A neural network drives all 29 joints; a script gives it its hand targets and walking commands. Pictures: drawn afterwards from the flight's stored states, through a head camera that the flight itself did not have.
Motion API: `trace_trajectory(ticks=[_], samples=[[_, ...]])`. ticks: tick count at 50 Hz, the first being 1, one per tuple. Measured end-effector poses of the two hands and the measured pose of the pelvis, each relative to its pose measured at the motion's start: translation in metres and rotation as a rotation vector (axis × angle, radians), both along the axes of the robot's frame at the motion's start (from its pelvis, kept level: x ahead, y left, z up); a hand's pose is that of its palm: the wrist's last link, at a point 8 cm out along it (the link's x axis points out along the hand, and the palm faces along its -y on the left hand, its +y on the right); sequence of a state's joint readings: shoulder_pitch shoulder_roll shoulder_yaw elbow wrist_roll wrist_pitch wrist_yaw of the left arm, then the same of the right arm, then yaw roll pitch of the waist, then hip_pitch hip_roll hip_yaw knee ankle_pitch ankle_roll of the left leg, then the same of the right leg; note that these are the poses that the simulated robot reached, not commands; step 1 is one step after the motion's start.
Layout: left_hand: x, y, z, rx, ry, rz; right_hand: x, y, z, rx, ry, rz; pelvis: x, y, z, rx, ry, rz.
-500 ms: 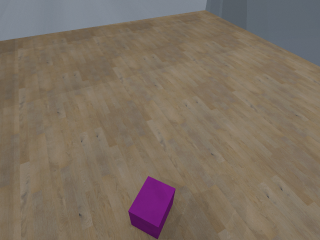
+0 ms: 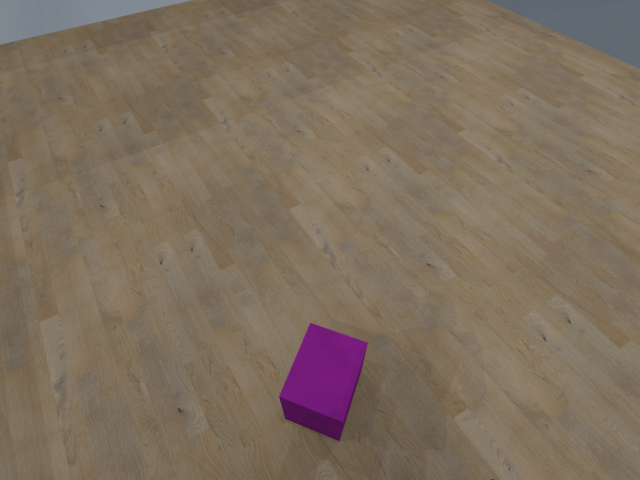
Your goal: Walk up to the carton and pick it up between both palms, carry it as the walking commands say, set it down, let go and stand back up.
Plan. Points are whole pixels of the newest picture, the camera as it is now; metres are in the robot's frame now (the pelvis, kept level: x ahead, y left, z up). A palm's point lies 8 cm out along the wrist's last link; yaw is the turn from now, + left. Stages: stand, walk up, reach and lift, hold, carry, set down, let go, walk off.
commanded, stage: walk up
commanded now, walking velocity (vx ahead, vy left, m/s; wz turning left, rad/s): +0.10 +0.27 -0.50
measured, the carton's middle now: (324, 382) +0.47 +0.01 -0.67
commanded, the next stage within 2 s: none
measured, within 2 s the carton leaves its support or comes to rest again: neither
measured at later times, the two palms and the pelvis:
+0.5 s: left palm (122, 414) +0.23 +0.30 -0.12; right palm out of the picture -0.04 -0.12 -0.13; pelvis +0.04 +0.10 +0.00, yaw -13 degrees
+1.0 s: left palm out of the picture +0.13 +0.28 -0.15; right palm out of the picture -0.02 -0.14 -0.13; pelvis +0.03 +0.08 +0.00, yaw -17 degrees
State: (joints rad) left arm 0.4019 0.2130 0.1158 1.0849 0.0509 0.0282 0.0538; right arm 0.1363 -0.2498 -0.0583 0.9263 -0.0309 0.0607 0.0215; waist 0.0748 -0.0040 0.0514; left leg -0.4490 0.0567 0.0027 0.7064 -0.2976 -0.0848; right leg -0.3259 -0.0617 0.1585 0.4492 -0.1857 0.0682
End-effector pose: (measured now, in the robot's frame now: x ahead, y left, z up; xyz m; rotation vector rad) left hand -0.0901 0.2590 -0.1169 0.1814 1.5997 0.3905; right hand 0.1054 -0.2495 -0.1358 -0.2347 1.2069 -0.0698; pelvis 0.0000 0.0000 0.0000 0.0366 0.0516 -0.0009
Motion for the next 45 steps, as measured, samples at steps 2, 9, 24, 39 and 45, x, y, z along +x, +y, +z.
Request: trace_trajectory(ticks=[2,9,24,39,45], samples=[[0.012,0.025,-0.008,-0.005,-0.008,-0.021,0.011,0.019,0.003,-0.007,-0.043,-0.009,0.003,0.019,-0.004,-0.011,0.0,-0.018],[0.124,0.089,-0.028,-0.034,-0.193,-0.19,-0.009,0.072,0.017,-0.045,-0.07,-0.117,0.016,0.07,-0.004,-0.047,-0.02,-0.097],[0.32,0.044,-0.007,-0.194,-0.501,-0.48,-0.134,0.129,0.005,-0.016,0.135,-0.414,0.036,0.105,0.0,-0.06,-0.021,-0.211],[0.267,-0.004,-0.017,-0.195,-0.39,-0.53,-0.169,0.096,-0.006,0.009,0.193,-0.504,0.027,0.075,-0.001,-0.06,-0.033,-0.296],[0.239,0.007,-0.033,-0.218,-0.334,-0.487,-0.139,0.095,-0.004,-0.016,0.125,-0.467,0.028,0.079,-0.005,-0.086,-0.062,-0.286]])
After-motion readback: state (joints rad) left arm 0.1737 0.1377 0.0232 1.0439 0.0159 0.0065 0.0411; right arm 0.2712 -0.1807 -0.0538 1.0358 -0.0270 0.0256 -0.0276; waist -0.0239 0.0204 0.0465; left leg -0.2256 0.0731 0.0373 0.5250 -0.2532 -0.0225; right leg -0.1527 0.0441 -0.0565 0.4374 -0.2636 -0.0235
